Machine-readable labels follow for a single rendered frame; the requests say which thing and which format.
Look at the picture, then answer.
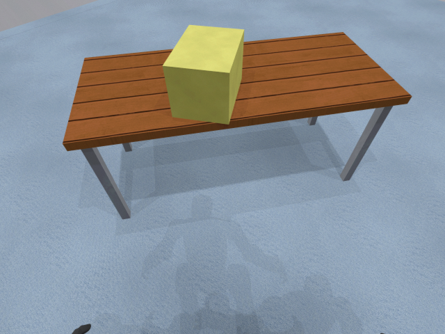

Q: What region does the table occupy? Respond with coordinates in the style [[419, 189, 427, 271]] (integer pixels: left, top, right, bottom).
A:
[[63, 32, 412, 219]]

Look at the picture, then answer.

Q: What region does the carton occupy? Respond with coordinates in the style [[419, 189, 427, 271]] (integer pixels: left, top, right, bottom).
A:
[[163, 25, 244, 125]]

